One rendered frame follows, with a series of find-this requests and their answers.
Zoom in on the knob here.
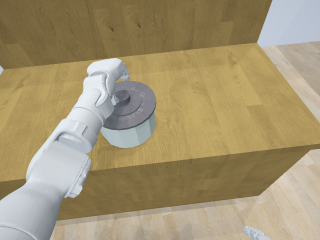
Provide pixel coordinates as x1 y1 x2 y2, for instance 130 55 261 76
115 90 131 105

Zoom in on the table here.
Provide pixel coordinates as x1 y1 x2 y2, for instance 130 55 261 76
0 0 320 221

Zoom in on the robot left upper arm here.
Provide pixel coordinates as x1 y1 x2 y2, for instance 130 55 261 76
0 140 92 240

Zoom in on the lid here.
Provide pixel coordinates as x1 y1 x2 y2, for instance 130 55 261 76
103 81 157 131

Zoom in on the robot right hand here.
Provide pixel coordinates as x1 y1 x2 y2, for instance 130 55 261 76
243 226 271 240

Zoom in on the left robot forearm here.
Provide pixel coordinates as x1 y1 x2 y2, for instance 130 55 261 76
26 69 116 181

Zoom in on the pot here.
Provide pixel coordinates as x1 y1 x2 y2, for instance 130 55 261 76
100 111 156 148

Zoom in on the robot left hand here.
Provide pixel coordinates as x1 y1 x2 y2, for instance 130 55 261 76
87 58 130 106

